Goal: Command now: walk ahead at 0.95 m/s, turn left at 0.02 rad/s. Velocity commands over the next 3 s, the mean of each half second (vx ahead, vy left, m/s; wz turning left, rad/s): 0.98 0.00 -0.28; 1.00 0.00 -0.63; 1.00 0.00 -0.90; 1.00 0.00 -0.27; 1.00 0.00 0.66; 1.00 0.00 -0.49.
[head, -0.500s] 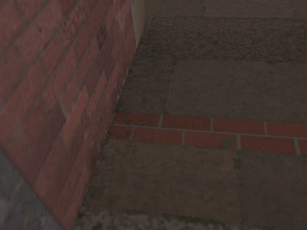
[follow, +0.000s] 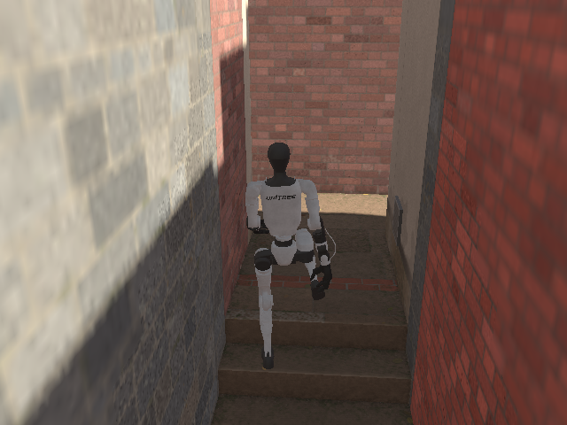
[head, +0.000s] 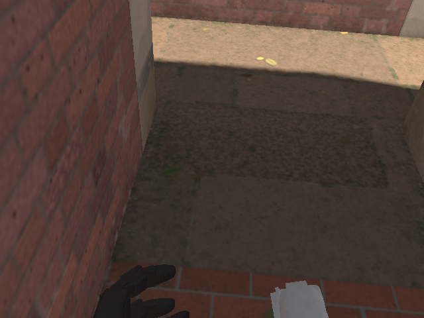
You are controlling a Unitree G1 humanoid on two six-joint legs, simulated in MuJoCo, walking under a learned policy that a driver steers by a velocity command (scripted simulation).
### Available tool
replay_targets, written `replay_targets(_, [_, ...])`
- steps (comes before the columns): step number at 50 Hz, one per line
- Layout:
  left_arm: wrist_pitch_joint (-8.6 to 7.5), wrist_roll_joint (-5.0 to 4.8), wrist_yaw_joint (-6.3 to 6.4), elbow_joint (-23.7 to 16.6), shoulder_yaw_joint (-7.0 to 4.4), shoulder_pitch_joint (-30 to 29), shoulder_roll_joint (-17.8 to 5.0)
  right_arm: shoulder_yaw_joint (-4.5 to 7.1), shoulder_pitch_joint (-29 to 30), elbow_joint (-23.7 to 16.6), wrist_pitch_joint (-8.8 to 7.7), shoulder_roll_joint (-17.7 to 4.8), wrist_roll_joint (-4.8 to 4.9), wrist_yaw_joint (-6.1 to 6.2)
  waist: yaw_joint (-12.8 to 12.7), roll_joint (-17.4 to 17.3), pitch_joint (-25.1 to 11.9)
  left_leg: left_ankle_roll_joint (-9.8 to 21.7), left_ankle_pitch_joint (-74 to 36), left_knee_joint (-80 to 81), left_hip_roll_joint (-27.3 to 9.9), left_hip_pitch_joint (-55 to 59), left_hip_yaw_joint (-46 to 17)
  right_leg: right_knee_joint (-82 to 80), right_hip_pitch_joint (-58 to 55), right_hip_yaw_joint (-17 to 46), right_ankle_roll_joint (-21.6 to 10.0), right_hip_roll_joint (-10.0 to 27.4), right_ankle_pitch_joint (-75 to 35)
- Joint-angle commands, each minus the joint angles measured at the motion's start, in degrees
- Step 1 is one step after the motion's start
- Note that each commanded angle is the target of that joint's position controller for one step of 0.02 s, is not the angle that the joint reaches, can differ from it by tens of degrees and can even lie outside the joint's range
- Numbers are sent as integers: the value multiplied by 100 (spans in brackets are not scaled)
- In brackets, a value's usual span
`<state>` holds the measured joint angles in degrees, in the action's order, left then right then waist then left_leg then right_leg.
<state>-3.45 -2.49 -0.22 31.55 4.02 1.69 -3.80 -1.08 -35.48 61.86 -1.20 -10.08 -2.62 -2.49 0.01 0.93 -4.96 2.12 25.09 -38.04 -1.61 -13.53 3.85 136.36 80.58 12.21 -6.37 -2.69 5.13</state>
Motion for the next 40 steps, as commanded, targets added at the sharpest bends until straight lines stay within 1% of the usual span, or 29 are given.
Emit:
replay_targets(1, [155, 55, 68, -452, 177, -316, -9, -104, 1102, -741, -218, -285, 67, 115, -400, -466, 1530, 593, 190, 2924, -644, -2912, -564, -1597, -713, -1327, 495, 405, -332])
replay_targets(2, [141, -4, 61, -653, 258, -953, 67, -22, 524, -692, -243, -524, 130, 259, -104, -644, 1295, 794, 233, 3700, -972, -2675, -864, -2302, -1093, -1936, 628, 687, -332])
replay_targets(3, [92, -61, 59, -801, 260, -1527, 11, -18, -130, -458, -255, -451, 271, 359, 209, -724, 1074, 836, -99, 4060, -1052, -2090, -903, -2995, -1556, -2255, 619, 925, -172])
replay_targets(5, [78, -15, -37, -839, 171, -1764, -19, 44, -807, -167, -206, -493, 426, 499, 383, -888, 551, 680, -2845, 3891, -1157, -75, -356, -4250, -2074, -2541, 373, 995, 322])
replay_targets(6, [58, -58, -130, -903, 166, -1719, -19, 56, -719, -213, -147, -605, 365, 558, 194, -1033, 295, 605, -5247, 3538, -1089, 442, -13, -5403, -2947, -2763, 230, 755, 974])
replay_targets(8, [49, -86, -263, -953, -55, -1470, -327, 274, -629, -335, -127, -1287, 164, 652, -130, -1854, -196, 837, -10061, 2593, -1560, 1931, -75, -6187, -3667, -2961, 64, 80, 3090])
replay_targets(10, [238, -67, -213, -750, -423, -184, -1061, 404, 95, -446, -143, -1550, 183, 630, -989, -2235, -722, 1168, -11869, 1105, -1887, 2636, -107, -7618, -4910, -2402, -268, -282, 3234])
replay_targets(11, [299, 62, -192, -306, -649, 1247, -1598, 469, 911, -827, -338, -1690, 139, 560, -1686, -2093, -1250, 1292, -12046, -352, -1884, 1369, -225, -7899, -6684, -1203, -583, 51, 2757])
replay_targets(12, [356, 342, -127, 415, -929, 2719, -2353, 484, 1216, -1257, -645, -1317, 198, 410, -1758, 361, -1682, 1160, -8609, -2799, -768, -1695, -628, -9736, -8796, 2129, -1284, 801, 4667])
replay_targets(13, [335, 317, 71, 870, -983, 2987, -2390, 505, 1721, -1214, -991, -1006, 0, 171, -1419, 1812, -1902, 1005, -2309, -5756, 463, -3156, -1442, -11913, -9227, 5002, -1729, 1492, 5578])
replay_targets(14, [129, 277, 97, 888, -680, 2382, -1415, 479, 1988, -1603, -1098, -420, 41, -52, -912, 1203, -1372, 1048, -1786, -8064, 292, -4322, -2175, -12112, -8609, 5160, -1430, 2020, 4793])
replay_targets(15, [-22, 262, 3, 1069, -554, 2162, -875, 266, 2989, -2294, -1008, -48, 84, -52, -707, 506, -206, 1153, -1477, -8741, 70, -4828, -1699, -11800, -7509, 3958, -1078, 1864, 3938])
replay_targets(16, [-123, 264, -89, 1419, -495, 2036, -518, 89, 3069, -2595, -880, 392, 46, 7, -237, -119, 535, 1107, -1198, -8736, -122, -5043, -1360, -11662, -6692, 2643, -768, 1446, 3094])
replay_targets(17, [-128, 243, -211, 1607, -433, 1762, -257, -109, 2612, -2583, -697, 726, 7, 99, 187, -317, 661, 1003, -1242, -8421, -332, -4885, -1242, -11406, -6010, 1531, -397, 1083, 2414])
replay_targets(18, [-104, 233, -295, 1528, -526, 1507, -461, -158, 2063, -2521, -513, 587, 194, 185, 562, -248, 943, 825, -847, -7726, -414, -4583, -1085, -11483, -5430, 725, -378, 740, 2563])
replay_targets(20, [-245, 180, -272, 1119, -533, 674, -706, -102, 2083, -2710, -352, 103, 274, 393, 916, 131, 1425, 434, -1359, -5809, -602, -3833, -890, -12110, -4134, 185, -464, 351, 2122])
replay_targets(22, [-438, 86, -240, 999, -604, 1111, -1003, 98, 2642, -2749, -402, -487, 61, 477, 621, -635, 1252, 86, -2555, -4154, -584, -2772, -437, -12408, -3692, 13, -631, 151, 1173])
replay_targets(23, [-513, 74, -183, 984, -724, 1444, -1390, 150, 3043, -2899, -495, -634, -21, 427, 373, -567, 1071, -80, -2860, -3610, -624, -2511, -357, -12742, -3963, 425, -743, 361, 1091])
replay_targets(24, [-521, -14, -125, 997, -800, 1746, -1586, 175, 3370, -3034, -558, -631, 50, 406, 186, -277, 994, -166, -3030, -2760, -664, -2373, -464, -12928, -4555, 489, -715, 444, 1019])
replay_targets(26, [-476, -58, -45, 1040, -824, 2465, -1554, 163, 4219, -3199, -650, -561, 327, 337, -292, 87, 1086, -339, -2913, -1008, -452, -2339, -429, -13077, -5766, 551, -692, 600, 988])
replay_targets(30, [-239, -137, -34, 883, -935, 2630, -1596, 486, 4341, -3009, -755, -891, 682, 294, -396, 888, 1107, -405, -2587, 1221, -80, -1444, -565, -12564, -7400, 995, -667, 904, 680])
replay_targets(31, [-165, -105, -69, 886, -974, 2678, -1722, 603, 4045, -2898, -779, -1080, 680, 301, -243, 1113, 739, -289, -2367, 1288, 29, -986, -538, -12038, -7913, 880, -598, 951, -726])
replay_targets(33, [-94, 170, -163, 811, -1009, 2578, -1639, 827, 2845, -2545, -811, -1464, 579, 349, 300, 1165, -487, 111, -1980, 896, -86, 841, -340, -10062, -7765, 406, -257, 655, -2360])
replay_targets(34, [-89, 265, -213, 419, -942, 2141, -1282, 826, 1421, -2242, -796, -1607, 413, 370, 860, 638, -1425, 333, -1826, 380, -930, 2690, -1227, -8355, -6324, 326, -125, 576, -1156])
replay_targets(35, [-135, 145, -208, 393, -780, 2919, -712, 919, 830, -1985, -733, -1885, 233, 291, 522, -1371, -2151, 1053, -805, 683, -1800, 4425, -3347, -6740, -4365, -52, 259, -135, 1523])
replay_targets(36, [-188, -190, -135, 428, -703, 3312, -708, 926, 602, -1702, -768, -1752, 291, 167, 492, -2864, -2243, 1595, 1112, 1771, -2302, 4368, -5242, -5399, -3336, -55, 325, -72, 2364])
replay_targets(37, [-180, -216, -75, 480, -745, 2923, -932, 822, 969, -1733, -688, -1238, 337, 217, 644, -2189, -1319, 1447, 1643, 1864, -2046, 3749, -4694, -4640, -2664, -168, 312, 314, 1824])
replay_targets(38, [-151, -44, -61, 295, -767, 2180, -1071, 750, 1152, -1793, -600, -1011, 312, 254, 841, -1426, -790, 1267, 972, 1800, -1804, 3024, -3760, -4423, -2526, -441, 365, 399, 1484])
replay_targets(40, [-65, 120, 21, 25, -807, 1606, -1007, 651, 1381, -1567, -570, -875, 230, 294, 472, -713, 5, 1090, 129, 1970, -1574, 1634, -3004, -4691, -2821, -450, 318, 647, 1200])
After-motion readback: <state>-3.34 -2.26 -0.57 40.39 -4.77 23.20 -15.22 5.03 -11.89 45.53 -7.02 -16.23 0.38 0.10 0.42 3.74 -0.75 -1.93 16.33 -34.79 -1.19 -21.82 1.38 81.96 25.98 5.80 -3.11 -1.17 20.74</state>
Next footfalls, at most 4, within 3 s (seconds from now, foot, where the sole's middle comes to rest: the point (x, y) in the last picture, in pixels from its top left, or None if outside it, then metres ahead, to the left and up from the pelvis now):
0.20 right None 0.29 -0.13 -0.59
0.68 left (190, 260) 0.70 0.07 -0.59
1.12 right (320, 209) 0.92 -0.38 -0.59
1.54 left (348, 139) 1.31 -0.57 -0.59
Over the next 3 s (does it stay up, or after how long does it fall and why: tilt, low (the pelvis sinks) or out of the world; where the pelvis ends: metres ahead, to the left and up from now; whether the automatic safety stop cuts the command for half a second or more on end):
stays up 1.52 -0.58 0.14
